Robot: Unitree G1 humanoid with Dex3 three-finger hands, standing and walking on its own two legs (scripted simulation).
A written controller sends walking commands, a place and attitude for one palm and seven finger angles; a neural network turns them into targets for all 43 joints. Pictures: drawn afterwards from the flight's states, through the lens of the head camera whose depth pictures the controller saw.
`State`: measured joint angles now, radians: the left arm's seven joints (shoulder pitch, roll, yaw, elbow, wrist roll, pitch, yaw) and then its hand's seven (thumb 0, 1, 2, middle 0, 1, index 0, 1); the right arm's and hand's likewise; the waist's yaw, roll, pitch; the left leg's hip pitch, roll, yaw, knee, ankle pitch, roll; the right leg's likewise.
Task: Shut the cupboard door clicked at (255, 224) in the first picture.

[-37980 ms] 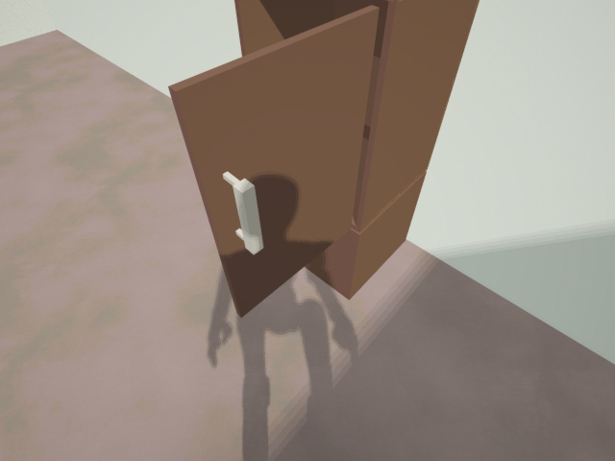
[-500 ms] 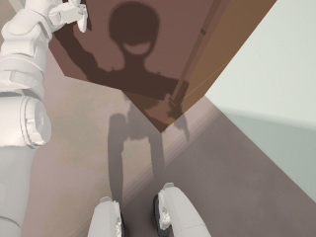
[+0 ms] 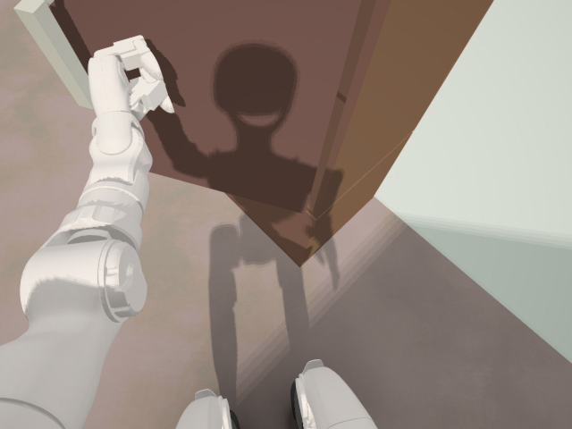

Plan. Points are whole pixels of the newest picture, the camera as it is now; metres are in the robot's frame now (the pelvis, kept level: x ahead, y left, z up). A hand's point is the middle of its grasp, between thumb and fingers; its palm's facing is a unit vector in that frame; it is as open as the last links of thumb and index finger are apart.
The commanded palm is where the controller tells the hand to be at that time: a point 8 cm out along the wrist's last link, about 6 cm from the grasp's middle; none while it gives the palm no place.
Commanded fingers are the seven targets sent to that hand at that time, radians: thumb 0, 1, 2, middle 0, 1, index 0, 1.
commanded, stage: pull the fist back off the door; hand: left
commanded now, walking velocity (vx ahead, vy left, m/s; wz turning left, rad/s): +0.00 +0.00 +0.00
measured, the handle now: (72, 50) +0.65 +0.20 +0.08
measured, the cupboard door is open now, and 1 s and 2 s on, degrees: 30 30 30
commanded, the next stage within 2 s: draw the hand back to the body in 0.34 s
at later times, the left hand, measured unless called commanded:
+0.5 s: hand (165, 128) +0.49 +0.08 +0.09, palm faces +0.05 -1.00 -0.02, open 3.1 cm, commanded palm +0.45 +0.14 +0.10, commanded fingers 0.00 0.90 0.90 -1.30 -1.50 -1.30 -1.50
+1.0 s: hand (67, 213) +0.35 +0.15 +0.16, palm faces +0.04 -1.00 -0.06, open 3.1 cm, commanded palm +0.31 +0.21 +0.16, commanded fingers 0.00 0.90 0.90 -1.08 -1.26 -1.08 -1.26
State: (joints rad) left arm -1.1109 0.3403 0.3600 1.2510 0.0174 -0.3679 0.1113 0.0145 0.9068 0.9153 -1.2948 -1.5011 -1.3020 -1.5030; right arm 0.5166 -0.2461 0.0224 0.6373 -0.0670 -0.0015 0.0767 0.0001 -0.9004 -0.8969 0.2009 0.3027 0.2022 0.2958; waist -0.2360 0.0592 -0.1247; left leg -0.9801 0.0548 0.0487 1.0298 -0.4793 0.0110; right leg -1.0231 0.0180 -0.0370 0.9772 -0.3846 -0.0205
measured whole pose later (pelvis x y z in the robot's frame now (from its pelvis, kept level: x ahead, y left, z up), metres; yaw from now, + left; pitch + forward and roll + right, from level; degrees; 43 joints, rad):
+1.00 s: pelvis +0.00 +0.00 +0.05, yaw +1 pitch +5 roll +0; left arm -0.23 0.19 0.10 0.38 -0.16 -0.23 -0.06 0.01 0.90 0.90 -1.26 -1.46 -1.27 -1.46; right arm 0.27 -0.27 0.00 0.58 0.05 -0.01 -0.04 0.01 -0.90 -0.90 0.20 0.30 0.20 0.30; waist -0.02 0.04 -0.08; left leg -0.42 0.02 0.05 0.70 -0.37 0.01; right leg -0.47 0.00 -0.03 0.69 -0.31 -0.02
